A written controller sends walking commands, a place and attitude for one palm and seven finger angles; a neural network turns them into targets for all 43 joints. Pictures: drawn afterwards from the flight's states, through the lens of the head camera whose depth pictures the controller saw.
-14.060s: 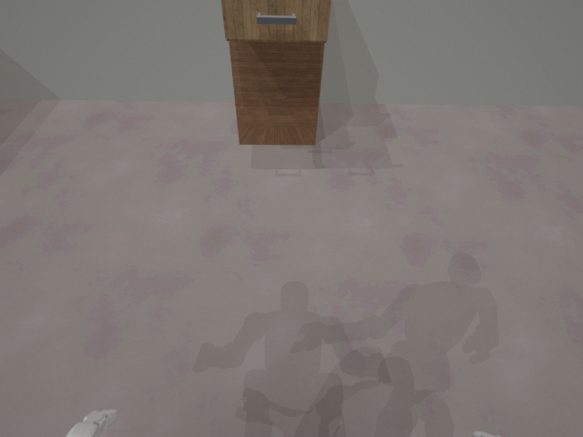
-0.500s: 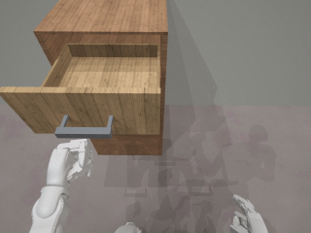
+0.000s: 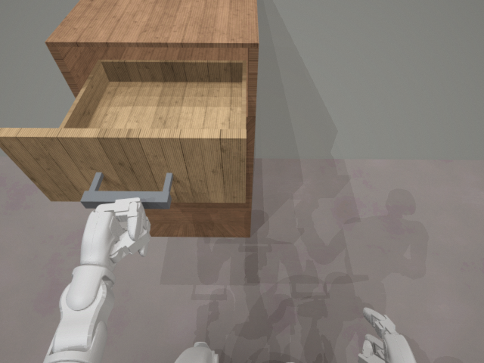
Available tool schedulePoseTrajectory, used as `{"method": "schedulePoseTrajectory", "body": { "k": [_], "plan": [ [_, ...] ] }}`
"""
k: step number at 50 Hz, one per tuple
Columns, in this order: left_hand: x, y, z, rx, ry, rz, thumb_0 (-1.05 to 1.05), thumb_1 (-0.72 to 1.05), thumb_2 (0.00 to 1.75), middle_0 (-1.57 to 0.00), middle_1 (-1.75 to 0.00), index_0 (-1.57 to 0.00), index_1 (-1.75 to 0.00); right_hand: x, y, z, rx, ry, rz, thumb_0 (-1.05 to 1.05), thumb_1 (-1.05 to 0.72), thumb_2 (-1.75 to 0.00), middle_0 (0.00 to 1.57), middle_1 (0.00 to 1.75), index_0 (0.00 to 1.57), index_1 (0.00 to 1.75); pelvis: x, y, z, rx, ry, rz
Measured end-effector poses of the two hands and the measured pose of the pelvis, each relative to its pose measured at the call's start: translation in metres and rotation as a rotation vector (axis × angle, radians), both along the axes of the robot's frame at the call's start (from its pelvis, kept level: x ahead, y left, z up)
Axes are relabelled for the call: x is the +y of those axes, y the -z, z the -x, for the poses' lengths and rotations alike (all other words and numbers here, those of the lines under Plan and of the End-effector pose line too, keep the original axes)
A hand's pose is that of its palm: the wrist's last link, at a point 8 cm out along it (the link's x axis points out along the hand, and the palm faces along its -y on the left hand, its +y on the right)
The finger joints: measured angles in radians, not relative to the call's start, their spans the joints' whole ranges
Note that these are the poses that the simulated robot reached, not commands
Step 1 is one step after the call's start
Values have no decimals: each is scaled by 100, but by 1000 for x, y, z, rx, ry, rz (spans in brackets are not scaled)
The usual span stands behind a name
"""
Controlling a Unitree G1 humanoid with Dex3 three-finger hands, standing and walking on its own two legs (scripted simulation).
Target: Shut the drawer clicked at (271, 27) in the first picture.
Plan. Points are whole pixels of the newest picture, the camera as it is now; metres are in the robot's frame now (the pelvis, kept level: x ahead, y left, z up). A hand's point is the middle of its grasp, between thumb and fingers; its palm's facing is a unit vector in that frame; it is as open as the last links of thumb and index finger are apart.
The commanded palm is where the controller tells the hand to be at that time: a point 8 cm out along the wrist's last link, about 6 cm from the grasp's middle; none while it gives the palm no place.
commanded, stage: push the drawer shut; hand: left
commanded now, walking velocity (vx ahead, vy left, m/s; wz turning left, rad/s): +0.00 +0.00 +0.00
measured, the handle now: (130, 189) +0.38 +0.20 +0.07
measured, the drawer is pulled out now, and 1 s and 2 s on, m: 0.27 0.15 0.03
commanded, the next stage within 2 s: none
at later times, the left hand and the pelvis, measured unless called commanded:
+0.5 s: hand (149, 200) +0.36 +0.17 +0.06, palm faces +0.00 -1.00 -0.03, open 3.4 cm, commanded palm +0.35 +0.23 +0.07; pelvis -0.01 +0.00 +0.00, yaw -1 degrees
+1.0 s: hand (157, 171) +0.43 +0.17 +0.06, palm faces +0.01 -1.00 -0.03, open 3.4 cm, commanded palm +0.41 +0.22 +0.07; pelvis -0.01 +0.01 -0.01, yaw -2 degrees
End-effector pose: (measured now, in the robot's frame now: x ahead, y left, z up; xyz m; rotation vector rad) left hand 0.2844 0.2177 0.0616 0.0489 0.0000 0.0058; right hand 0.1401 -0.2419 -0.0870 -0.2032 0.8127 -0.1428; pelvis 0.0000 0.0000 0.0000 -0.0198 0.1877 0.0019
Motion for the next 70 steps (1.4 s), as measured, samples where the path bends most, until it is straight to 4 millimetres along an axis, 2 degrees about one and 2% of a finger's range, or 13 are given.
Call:
{"method": "schedulePoseTrajectory", "body": {
  "k": [6, 16, 36, 53, 62, 70],
  "plan": [
    [2, 0, -10, -18, -5, -2, 4, 83, 91, -140, -160, -140, -160, -5, 5, 11, 38, 11, 11, 1, -91, -90, 20, 30, 21, 30, -1, 1, 2, 1, -2, 1],
    [6, -1, -38, -7, 6, 1, 4, 79, 89, -140, -160, -140, -160, -11, 8, 30, 85, 47, 22, 1, -91, -90, 20, 30, 21, 30, -1, 0, 7, 6, 2, 4],
    [8, -1, -92, -2, 8, 17, 4, 79, 88, -140, -160, -140, -160, -8, 17, 72, 214, 97, 27, 1, -91, -90, 20, 30, 21, 30, 8, 3, 9, 39, 13, 13],
    [2, -3, -126, -8, -9, 22, 7, 83, 89, -140, -160, -140, -160, -3, 26, 99, 308, 128, 13, 1, -91, -90, 20, 30, 21, 30, 13, 7, 7, 68, 25, 16],
    [3, -2, -144, -5, -19, 22, 6, 81, 89, -140, -160, -140, -160, -7, 30, 114, 354, 140, 25, 1, -91, -90, 20, 30, 21, 30, 10, 12, 11, 85, 22, 20],
    [1, -4, -165, 1, -25, 21, 7, 82, 91, -140, -160, -140, -160, -12, 34, 135, 414, 159, 38, 1, -91, -90, 20, 30, 21, 30, 9, 17, 15, 117, 21, 25]
  ]
}}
